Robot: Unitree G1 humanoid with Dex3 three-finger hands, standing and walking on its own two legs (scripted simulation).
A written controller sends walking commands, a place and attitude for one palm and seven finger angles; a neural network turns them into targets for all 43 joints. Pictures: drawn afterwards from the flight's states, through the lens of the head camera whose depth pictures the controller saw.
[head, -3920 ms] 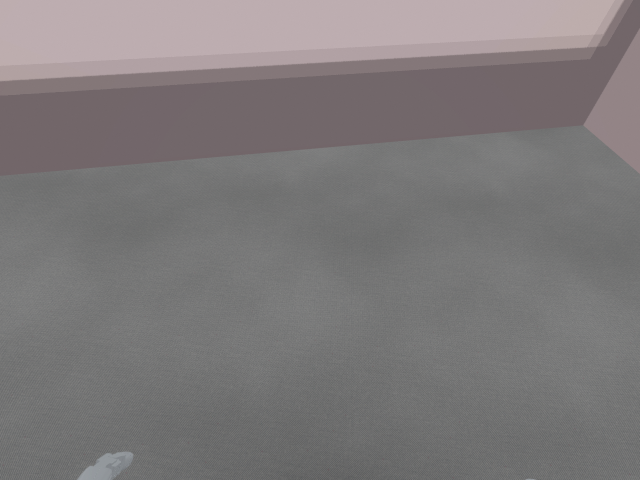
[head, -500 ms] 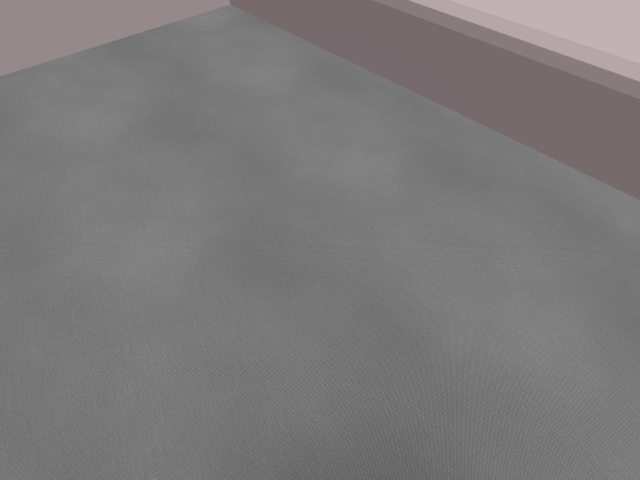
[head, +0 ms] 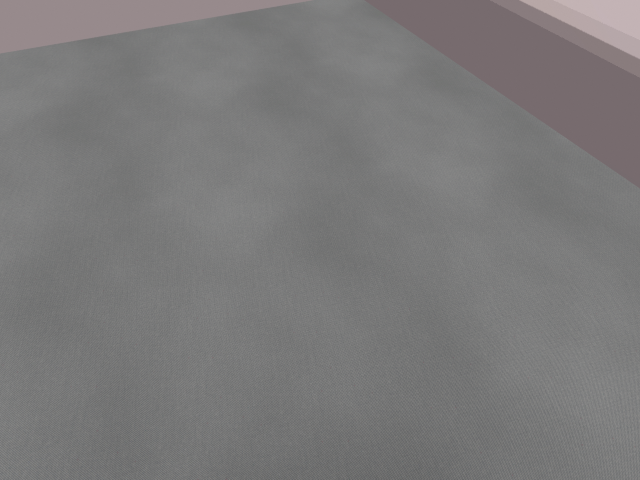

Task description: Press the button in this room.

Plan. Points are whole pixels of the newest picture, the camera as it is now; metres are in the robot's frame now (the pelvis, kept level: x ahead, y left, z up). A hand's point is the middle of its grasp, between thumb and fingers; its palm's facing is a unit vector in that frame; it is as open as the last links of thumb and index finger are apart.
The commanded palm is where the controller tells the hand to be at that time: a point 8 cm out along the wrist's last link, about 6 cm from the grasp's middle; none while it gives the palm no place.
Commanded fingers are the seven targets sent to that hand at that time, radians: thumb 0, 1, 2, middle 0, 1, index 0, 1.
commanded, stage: turn or walk to find it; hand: left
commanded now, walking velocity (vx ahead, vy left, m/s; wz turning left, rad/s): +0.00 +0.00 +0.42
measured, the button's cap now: out of the picture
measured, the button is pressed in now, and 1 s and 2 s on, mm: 0 0 0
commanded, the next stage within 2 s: none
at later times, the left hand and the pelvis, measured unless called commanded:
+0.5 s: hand out of the picture +0.04 +0.21 -0.14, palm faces +0.20 -0.94 -0.28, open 7.4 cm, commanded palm none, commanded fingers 0.00 0.90 0.90 -0.20 -0.30 -0.20 -0.30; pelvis -0.03 -0.01 +0.00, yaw +10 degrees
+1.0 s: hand out of the picture -0.14 +0.19 -0.18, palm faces +0.46 -0.86 -0.23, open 7.4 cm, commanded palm none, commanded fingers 0.00 0.90 0.90 -0.20 -0.30 -0.20 -0.30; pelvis -0.07 +0.00 +0.00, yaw +25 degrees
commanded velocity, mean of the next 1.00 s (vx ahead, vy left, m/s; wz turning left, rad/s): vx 0.00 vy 0.00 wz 0.42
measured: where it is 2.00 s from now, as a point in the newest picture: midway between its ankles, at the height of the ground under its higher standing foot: outside the picture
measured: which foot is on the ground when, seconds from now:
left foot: up 0.00-0.00, down 0.02-0.50, up 0.52-0.98, down 1.00-1.00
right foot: down 0.00-0.02, up 0.04-0.48, down 0.50-1.00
